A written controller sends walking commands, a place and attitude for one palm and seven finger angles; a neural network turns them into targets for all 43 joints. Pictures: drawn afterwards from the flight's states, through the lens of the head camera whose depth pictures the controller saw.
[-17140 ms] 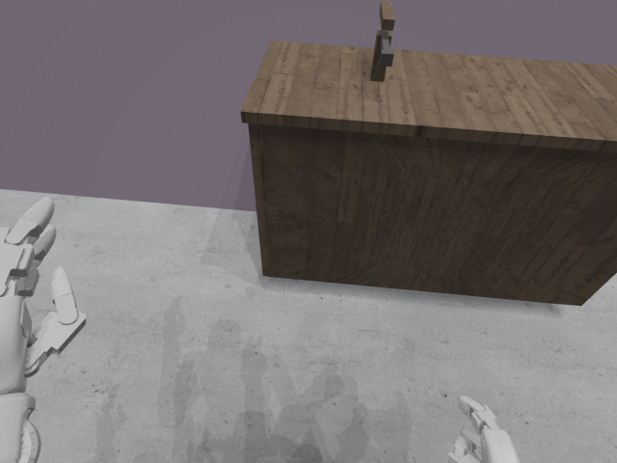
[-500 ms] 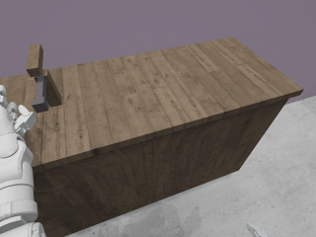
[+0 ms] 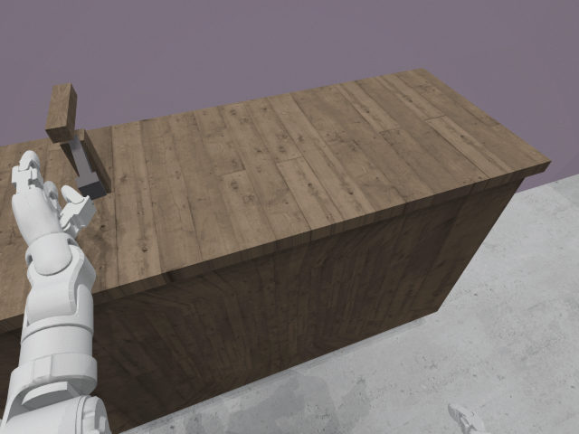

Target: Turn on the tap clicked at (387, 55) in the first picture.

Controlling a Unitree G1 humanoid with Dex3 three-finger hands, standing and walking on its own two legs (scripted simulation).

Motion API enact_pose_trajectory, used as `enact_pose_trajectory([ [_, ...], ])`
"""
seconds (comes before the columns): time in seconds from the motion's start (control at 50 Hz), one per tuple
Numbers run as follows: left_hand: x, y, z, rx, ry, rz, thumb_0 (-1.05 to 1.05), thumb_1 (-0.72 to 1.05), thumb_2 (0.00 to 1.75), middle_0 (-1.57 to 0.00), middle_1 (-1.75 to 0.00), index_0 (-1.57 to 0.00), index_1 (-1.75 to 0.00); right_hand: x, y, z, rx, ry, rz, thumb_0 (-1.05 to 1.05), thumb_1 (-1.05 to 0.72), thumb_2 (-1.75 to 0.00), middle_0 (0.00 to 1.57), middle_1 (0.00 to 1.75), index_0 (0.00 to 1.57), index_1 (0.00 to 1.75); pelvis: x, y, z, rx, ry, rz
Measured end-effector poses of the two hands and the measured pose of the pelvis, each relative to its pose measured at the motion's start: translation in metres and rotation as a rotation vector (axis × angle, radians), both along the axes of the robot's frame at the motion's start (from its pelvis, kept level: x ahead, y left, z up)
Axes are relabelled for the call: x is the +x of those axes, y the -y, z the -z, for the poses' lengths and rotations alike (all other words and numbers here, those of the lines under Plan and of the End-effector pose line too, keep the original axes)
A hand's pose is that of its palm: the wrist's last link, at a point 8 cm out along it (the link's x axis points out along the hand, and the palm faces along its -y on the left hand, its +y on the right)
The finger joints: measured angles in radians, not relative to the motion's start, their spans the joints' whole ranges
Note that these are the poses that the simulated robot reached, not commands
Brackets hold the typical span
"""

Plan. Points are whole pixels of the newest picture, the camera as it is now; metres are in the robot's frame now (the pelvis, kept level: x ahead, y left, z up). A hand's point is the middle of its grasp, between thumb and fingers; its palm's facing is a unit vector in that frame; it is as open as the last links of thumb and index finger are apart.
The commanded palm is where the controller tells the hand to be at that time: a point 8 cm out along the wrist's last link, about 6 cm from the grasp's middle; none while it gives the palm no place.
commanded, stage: push the lever round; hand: left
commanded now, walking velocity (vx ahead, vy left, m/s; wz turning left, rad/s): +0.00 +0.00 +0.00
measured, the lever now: (91, 186) +0.41 +0.32 +0.13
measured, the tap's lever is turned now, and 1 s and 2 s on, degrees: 12 37 69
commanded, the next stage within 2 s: none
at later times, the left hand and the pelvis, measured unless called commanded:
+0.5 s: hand (114, 195) +0.39 +0.27 +0.14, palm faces +0.71 -0.71 -0.04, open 7.7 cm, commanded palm +0.35 +0.30 +0.13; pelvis +0.00 +0.00 +0.00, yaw +0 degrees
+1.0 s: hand (137, 182) +0.42 +0.25 +0.13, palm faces +0.78 -0.62 -0.05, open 7.7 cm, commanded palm +0.37 +0.27 +0.13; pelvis +0.00 +0.00 +0.00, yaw +0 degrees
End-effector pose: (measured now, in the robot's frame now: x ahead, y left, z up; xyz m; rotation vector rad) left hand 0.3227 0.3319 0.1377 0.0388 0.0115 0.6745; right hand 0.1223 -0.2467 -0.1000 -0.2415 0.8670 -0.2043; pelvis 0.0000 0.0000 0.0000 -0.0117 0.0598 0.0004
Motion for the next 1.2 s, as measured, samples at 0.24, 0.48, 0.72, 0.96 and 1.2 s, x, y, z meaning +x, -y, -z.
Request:
enact_pose_trajectory([
  [0.24, 0.003, 0.018, -0.002, 0.004, 0.002, -0.050, 0.02, 0.93, 0.90, -0.15, -0.15, -0.15, -0.15, 0.005, 0.003, 0.002, -0.002, -0.015, -0.007, 0.01, -0.90, -0.90, 0.21, 0.30, 0.20, 0.30, 0.001, 0.002, 0.000, 0.002, 0.003, -0.008],
  [0.48, 0.013, 0.033, -0.001, -0.010, -0.018, -0.107, 0.01, 0.92, 0.91, -0.15, -0.15, -0.15, -0.15, 0.009, 0.000, 0.003, 0.007, -0.024, -0.010, 0.01, -0.90, -0.90, 0.21, 0.30, 0.20, 0.30, 0.001, 0.004, 0.001, 0.003, -0.002, -0.008],
  [0.72, 0.027, 0.043, 0.001, -0.012, -0.032, -0.168, 0.01, 0.91, 0.90, -0.15, -0.15, -0.15, -0.15, -0.005, 0.003, 0.009, 0.000, -0.073, 0.000, 0.01, -0.90, -0.90, 0.21, 0.30, 0.20, 0.30, -0.002, 0.003, 0.003, 0.000, -0.020, -0.012],
  [0.96, 0.039, 0.059, 0.000, -0.023, -0.041, -0.216, 0.01, 0.92, 0.90, -0.15, -0.15, -0.15, -0.15, -0.024, 0.002, 0.016, 0.013, -0.121, 0.021, 0.01, -0.90, -0.90, 0.21, 0.30, 0.20, 0.30, -0.002, -0.001, 0.004, -0.001, -0.032, -0.008],
  [1.2, 0.055, 0.073, -0.001, -0.029, -0.076, -0.270, 0.00, 0.92, 0.90, -0.15, -0.15, -0.15, -0.15, -0.034, 0.000, 0.022, 0.026, -0.150, 0.010, 0.01, -0.90, -0.90, 0.21, 0.30, 0.20, 0.30, -0.006, -0.001, 0.007, -0.002, -0.060, -0.012],
])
